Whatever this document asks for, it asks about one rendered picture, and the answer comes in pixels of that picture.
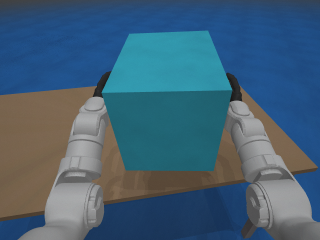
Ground right robot forearm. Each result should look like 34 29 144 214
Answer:
224 100 312 217

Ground left robot hand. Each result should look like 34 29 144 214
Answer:
93 71 112 98

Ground robot left upper arm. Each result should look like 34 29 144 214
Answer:
18 182 104 240

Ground right robot hand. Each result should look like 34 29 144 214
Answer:
226 72 242 102

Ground table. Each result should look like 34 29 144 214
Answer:
0 86 318 239

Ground carton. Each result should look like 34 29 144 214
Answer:
102 30 233 171

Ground robot right upper arm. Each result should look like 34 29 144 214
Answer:
246 179 320 240

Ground left robot forearm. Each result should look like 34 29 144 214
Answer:
44 96 109 223

